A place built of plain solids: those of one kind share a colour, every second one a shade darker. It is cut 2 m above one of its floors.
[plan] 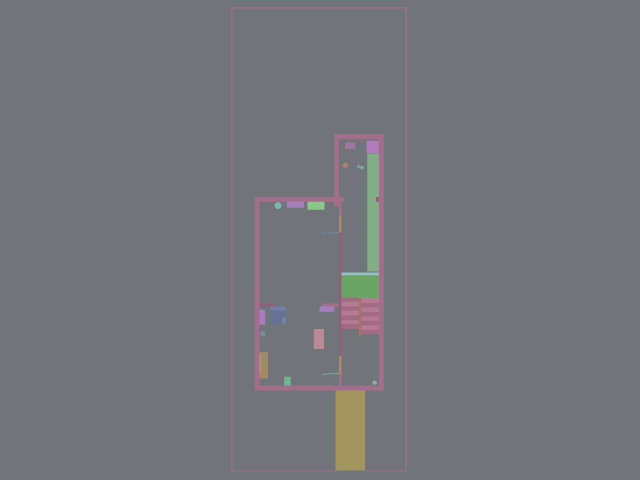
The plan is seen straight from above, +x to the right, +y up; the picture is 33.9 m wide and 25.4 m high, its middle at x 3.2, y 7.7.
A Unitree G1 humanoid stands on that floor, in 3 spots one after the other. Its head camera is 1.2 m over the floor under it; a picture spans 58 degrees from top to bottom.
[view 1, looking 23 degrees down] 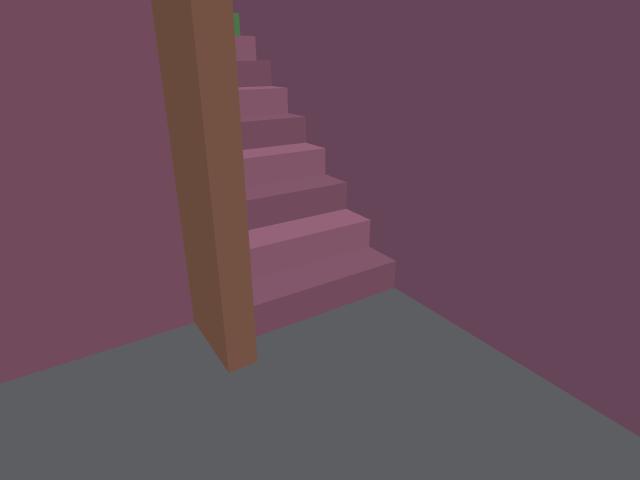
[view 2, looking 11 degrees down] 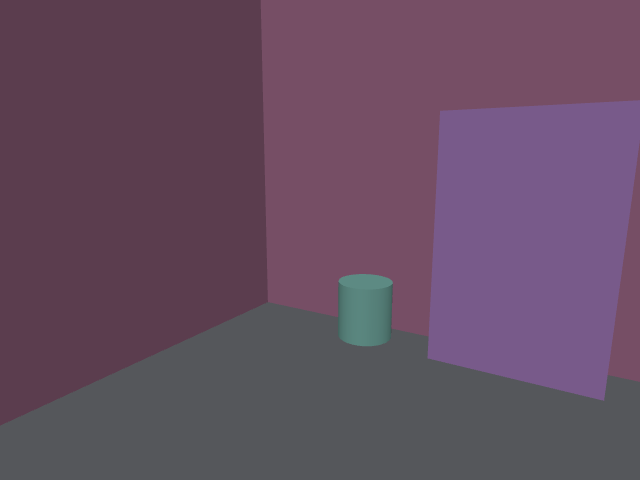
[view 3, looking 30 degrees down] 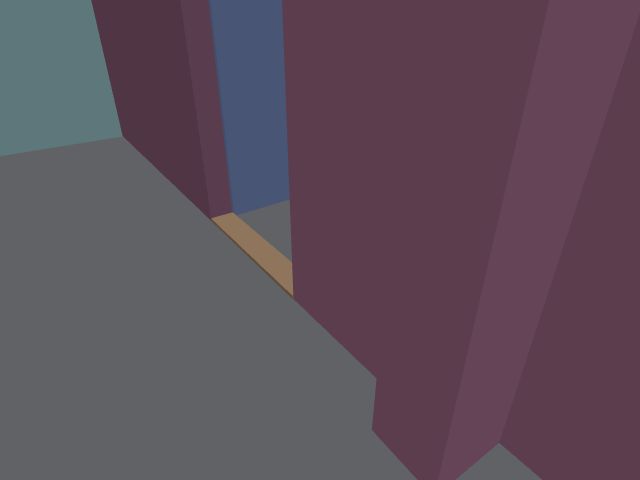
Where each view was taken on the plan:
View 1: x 4.80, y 1.15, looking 57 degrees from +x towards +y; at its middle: tread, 2.33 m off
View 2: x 2.15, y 6.99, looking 121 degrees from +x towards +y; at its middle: wall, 3.25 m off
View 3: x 5.13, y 10.35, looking -125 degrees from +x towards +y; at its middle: wall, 1.59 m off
